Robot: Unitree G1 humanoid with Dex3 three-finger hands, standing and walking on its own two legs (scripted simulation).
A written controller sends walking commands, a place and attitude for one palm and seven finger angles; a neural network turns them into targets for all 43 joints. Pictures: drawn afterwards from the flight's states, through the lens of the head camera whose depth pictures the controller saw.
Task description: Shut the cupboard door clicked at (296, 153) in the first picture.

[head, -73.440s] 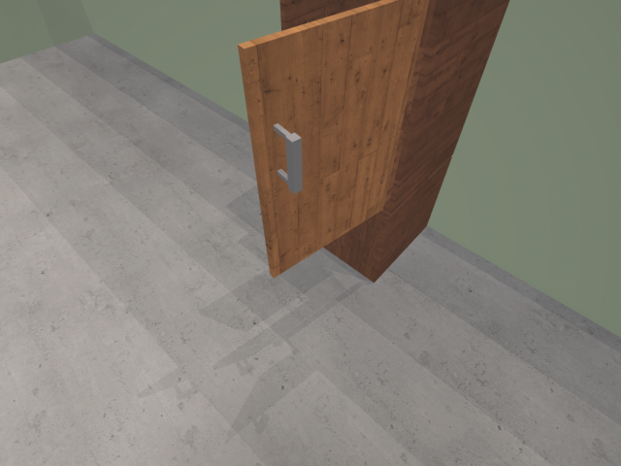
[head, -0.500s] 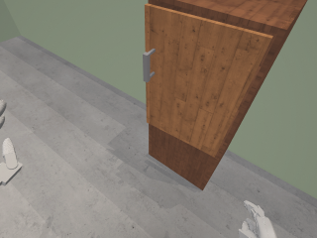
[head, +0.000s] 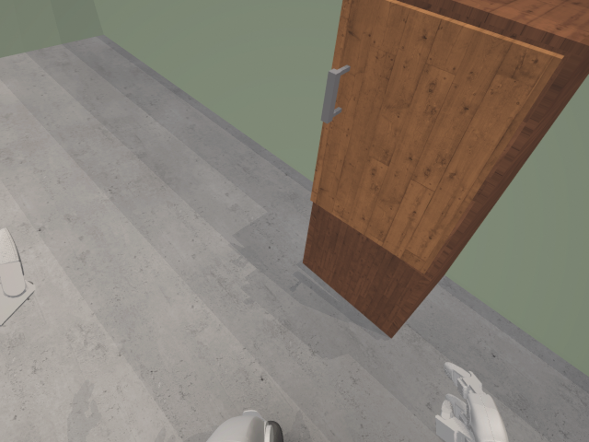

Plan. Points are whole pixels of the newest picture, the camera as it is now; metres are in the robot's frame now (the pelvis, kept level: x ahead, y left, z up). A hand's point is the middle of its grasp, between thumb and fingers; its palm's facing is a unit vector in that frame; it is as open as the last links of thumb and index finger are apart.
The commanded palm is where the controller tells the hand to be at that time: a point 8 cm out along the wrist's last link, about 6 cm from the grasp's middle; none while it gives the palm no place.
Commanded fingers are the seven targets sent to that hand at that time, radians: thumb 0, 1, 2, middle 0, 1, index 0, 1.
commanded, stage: stop stepping back and stand still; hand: left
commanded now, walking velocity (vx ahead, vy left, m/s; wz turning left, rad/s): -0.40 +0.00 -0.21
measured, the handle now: (335, 94) +0.81 -0.03 +0.07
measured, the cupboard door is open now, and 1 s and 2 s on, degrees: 4 4 4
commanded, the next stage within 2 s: let the arm hang, fingers relaxed in 1.72 s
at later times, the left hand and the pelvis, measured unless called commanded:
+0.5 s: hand out of the picture +0.12 +0.31 +0.21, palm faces +0.26 -0.84 -0.48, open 7.4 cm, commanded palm +0.08 +0.35 +0.20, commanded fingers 0.00 0.90 0.90 -0.20 -0.30 -0.20 -0.30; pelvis -0.11 +0.08 +0.01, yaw -12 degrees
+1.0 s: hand out of the picture +0.08 +0.33 +0.21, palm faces +0.31 -0.75 -0.59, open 7.4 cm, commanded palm +0.04 +0.37 +0.20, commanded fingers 0.00 0.90 0.90 -0.20 -0.30 -0.20 -0.30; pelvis -0.15 +0.10 +0.02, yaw -10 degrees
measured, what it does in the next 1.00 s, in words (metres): walks backwards: left foot, then right foot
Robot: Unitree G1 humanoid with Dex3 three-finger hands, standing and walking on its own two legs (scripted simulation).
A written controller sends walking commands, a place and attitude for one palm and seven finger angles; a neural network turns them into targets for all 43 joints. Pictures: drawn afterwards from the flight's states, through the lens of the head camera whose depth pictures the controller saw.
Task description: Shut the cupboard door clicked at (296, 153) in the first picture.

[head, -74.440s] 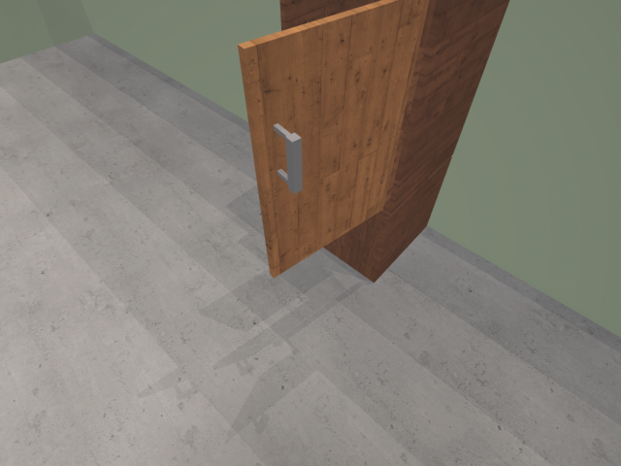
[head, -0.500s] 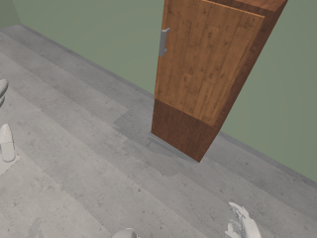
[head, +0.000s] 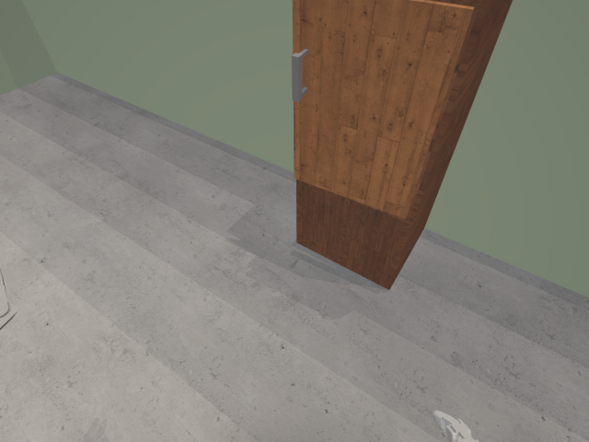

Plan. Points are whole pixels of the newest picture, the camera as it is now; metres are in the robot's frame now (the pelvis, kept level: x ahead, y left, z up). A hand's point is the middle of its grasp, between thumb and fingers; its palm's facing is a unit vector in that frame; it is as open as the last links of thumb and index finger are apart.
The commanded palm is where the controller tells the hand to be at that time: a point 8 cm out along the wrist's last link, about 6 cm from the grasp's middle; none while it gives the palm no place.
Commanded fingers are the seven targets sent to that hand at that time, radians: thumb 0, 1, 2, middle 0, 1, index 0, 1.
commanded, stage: stop stepping back and stand still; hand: left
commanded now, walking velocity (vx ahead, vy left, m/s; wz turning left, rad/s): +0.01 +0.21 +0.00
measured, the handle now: (300, 75) +0.97 +0.05 +0.06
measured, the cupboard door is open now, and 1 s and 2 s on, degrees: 4 4 4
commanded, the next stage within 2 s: let the arm hang, fingers relaxed in 0.72 s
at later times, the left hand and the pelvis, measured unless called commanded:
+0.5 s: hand (31, 263) +0.24 +0.29 +0.19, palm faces +0.42 -0.75 -0.52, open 7.4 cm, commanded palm +0.17 +0.32 +0.19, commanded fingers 0.00 0.90 0.90 -0.20 -0.30 -0.20 -0.30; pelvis +0.03 +0.02 +0.00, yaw +0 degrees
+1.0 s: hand (115, 386) +0.21 +0.28 -0.06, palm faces +0.03 -0.92 -0.39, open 7.4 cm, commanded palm none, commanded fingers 0.00 0.90 0.90 -0.20 -0.30 -0.20 -0.30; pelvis +0.02 +0.05 +0.00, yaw +0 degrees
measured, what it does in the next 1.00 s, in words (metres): steps on the spot: left foot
